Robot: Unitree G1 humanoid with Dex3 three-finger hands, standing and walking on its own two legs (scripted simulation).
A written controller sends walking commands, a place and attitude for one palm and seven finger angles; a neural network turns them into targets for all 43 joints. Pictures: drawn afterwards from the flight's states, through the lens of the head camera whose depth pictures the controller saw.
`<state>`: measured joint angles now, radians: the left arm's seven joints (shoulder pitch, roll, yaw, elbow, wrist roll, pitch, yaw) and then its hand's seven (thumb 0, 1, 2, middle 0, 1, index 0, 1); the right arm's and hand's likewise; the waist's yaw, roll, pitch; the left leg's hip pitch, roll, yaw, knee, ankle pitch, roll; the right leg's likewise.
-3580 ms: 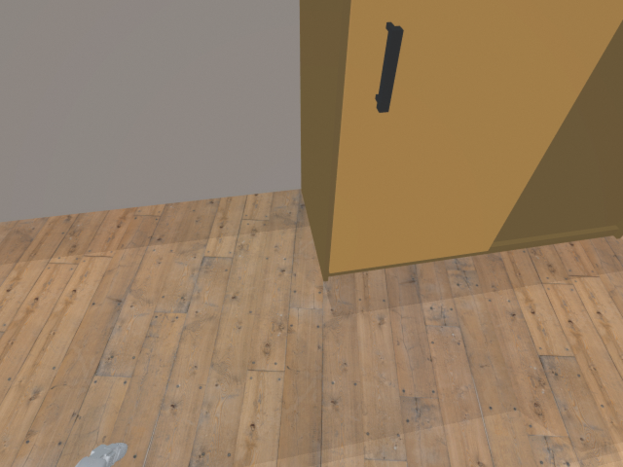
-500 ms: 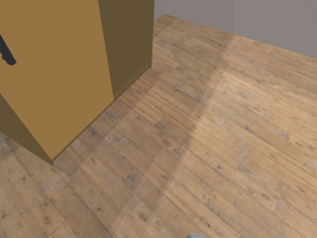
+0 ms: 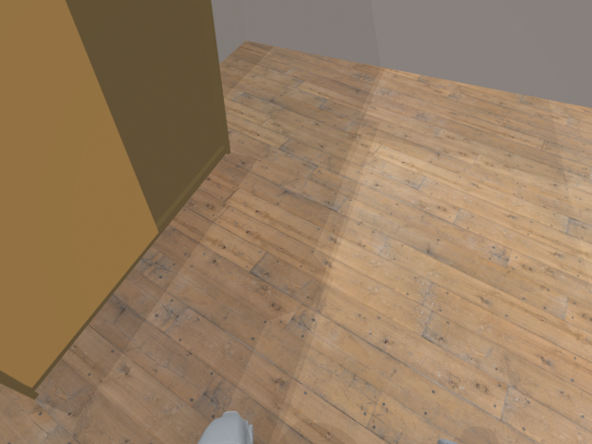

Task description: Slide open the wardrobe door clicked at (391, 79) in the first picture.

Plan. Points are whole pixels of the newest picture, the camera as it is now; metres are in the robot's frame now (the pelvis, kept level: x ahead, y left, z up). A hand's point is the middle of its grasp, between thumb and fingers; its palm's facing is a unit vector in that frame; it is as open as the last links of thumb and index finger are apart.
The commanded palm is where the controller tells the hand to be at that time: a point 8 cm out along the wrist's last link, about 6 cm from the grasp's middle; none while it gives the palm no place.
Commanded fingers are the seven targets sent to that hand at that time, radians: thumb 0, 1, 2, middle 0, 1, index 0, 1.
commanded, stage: walk to a spot facing it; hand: left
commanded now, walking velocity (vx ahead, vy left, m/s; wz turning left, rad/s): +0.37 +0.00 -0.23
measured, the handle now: out of the picture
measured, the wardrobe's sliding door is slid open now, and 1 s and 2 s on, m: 0.00 0.00 0.00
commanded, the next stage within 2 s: turn to face it in 0.64 s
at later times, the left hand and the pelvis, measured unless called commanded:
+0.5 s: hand (184, 350) +0.29 +0.22 -0.17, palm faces -0.16 -0.98 -0.15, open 7.3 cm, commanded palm none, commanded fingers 0.00 0.90 0.90 -0.20 -0.30 -0.20 -0.30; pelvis +0.20 +0.05 +0.01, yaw -14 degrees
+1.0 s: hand (278, 243) +0.54 +0.08 -0.16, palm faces -0.33 -0.92 -0.21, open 7.2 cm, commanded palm none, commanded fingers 0.00 0.90 0.90 -0.20 -0.30 -0.20 -0.30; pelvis +0.38 -0.05 +0.00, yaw -20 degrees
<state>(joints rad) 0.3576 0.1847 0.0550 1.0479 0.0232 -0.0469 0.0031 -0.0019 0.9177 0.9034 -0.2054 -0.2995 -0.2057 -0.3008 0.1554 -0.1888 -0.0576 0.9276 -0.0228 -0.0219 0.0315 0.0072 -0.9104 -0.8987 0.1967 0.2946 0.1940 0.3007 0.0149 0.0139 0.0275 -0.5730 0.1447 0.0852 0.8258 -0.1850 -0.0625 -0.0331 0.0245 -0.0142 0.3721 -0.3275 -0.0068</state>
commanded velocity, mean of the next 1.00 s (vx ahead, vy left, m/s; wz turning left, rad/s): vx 0.21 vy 0.00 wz -0.20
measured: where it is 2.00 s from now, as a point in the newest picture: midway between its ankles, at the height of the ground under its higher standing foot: (320, 397)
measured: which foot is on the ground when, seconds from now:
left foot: up 0.00-0.08, down 0.10-0.74, up 0.76-1.00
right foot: down 0.00-0.10, up 0.12-0.72, down 0.74-1.00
